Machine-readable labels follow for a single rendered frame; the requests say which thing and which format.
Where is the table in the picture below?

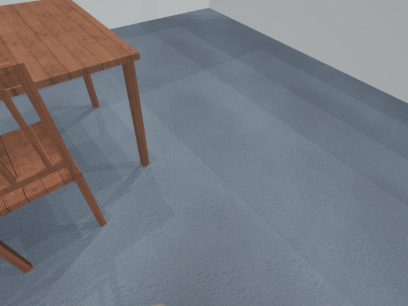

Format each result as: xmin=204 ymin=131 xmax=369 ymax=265
xmin=0 ymin=0 xmax=150 ymax=166

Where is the chair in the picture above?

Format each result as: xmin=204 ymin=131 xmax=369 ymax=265
xmin=0 ymin=59 xmax=106 ymax=273

